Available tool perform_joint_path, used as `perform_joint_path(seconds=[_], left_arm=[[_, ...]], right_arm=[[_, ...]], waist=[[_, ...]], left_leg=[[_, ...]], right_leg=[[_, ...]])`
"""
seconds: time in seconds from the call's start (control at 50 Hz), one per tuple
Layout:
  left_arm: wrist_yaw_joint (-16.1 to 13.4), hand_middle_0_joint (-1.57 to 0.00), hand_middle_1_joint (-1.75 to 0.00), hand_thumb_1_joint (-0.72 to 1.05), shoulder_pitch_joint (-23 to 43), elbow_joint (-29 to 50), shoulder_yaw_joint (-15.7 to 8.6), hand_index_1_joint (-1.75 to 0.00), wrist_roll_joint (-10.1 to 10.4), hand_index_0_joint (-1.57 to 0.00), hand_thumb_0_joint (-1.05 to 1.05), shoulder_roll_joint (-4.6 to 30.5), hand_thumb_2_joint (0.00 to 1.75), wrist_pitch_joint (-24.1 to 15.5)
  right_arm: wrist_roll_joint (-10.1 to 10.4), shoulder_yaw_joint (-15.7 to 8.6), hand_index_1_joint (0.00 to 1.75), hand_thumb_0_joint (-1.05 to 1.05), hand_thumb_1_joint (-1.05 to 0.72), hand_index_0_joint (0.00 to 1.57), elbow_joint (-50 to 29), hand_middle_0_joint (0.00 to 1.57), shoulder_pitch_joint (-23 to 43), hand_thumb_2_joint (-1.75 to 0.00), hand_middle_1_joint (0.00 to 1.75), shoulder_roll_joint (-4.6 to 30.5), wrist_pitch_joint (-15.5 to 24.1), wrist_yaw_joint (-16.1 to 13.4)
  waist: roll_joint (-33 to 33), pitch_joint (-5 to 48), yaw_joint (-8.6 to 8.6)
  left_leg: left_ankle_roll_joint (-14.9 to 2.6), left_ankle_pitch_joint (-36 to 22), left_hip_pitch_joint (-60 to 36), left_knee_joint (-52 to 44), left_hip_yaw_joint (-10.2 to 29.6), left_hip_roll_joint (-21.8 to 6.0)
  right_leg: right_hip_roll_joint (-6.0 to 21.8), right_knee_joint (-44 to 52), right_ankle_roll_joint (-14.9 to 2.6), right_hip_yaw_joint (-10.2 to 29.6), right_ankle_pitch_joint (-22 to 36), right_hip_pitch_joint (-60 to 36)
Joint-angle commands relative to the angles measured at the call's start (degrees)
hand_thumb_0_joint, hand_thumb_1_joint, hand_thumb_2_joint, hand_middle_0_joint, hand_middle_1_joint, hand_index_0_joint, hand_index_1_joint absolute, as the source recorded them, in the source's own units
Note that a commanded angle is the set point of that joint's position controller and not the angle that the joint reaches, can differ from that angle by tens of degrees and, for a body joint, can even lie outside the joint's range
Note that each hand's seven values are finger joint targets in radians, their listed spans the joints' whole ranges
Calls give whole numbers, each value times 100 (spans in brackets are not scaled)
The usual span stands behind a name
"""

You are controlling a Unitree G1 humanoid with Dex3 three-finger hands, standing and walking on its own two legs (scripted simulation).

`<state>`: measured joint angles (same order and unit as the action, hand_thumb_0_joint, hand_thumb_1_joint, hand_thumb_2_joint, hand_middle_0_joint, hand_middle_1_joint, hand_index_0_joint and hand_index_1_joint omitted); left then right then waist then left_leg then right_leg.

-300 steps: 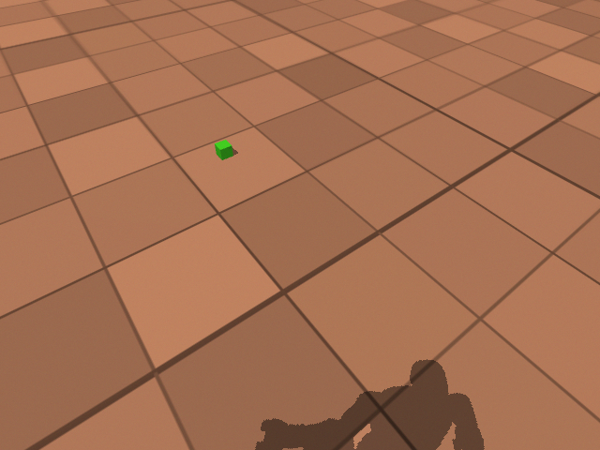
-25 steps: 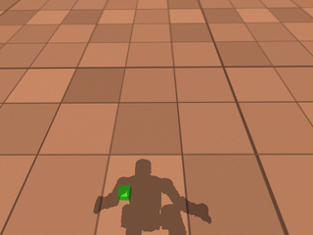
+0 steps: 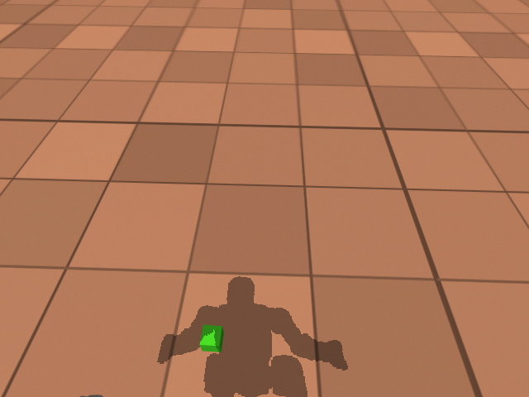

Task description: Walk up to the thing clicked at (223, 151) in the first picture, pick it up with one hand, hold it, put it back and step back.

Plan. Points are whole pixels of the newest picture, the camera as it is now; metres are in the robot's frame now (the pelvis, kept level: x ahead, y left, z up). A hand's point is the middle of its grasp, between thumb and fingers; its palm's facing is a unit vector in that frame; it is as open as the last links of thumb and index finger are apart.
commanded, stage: walk up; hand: left
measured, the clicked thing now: (212, 338) +0.45 +0.21 -0.74
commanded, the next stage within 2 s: none
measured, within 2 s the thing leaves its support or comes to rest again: neither
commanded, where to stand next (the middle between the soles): +0.08 -0.01 m, yaw +0 degrees
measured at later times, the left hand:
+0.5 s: hand out of the picture +0.10 +0.25 -0.15, palm faces +0.04 -0.94 -0.34, open 7.4 cm
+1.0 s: hand out of the picture +0.07 +0.34 -0.18, palm faces +0.07 -0.92 -0.39, open 7.4 cm
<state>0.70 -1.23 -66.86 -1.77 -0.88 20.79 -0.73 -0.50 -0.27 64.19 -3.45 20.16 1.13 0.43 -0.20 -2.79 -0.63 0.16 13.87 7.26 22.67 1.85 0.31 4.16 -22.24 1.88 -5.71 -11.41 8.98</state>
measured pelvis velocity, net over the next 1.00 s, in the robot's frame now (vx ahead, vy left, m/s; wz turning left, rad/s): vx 0.02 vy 0.04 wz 0.08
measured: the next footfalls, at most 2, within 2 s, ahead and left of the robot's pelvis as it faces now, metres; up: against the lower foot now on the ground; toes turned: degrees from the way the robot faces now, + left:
left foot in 0.88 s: +0.12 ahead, +0.17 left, +0.00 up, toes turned +6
right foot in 1.30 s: +0.01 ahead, -0.16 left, +0.00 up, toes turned +0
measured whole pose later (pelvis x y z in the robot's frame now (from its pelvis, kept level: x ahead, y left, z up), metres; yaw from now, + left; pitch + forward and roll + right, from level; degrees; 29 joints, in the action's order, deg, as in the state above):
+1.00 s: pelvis +0.02 +0.04 -0.02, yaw +5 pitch -1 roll -1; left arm 0.4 -7.7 -54.9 -5.7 -0.9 26.2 6.4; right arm -1.3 -3.1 56.1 -8.6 21.2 1.3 -1.9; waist 3.1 -10.1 -0.9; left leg 0.3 12.5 21.5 35.5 -0.1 -2.6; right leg -0.7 -64.2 -0.2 6.1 -31.1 22.9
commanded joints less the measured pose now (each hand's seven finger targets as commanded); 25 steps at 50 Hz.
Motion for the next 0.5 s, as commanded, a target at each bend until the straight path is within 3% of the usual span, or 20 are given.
perform_joint_path(seconds=[0.0, 0.48], left_arm=[[-74, -20, -30, 90, 394, 398, -201, -30, 21, -20, 0, 1157, 90, -136], [-95, -20, -30, 90, 286, 578, -316, -30, -6, -20, 0, 1161, 90, -98]], right_arm=[[15, -273, 30, 0, -90, 20, -333, 20, 207, -90, 30, 1266, 92, -82], [-18, -255, 30, 0, -90, 20, -376, 20, 74, -90, 30, 1203, 22, -83]], waist=[[11, 738, 49], [-18, 558, 26]], left_leg=[[-144, -1676, 230, -345, 353, -671], [-115, -1558, 427, -292, 400, -555]], right_leg=[[498, 209, -235, 457, 989, -748], [487, 261, -284, 360, 804, -849]])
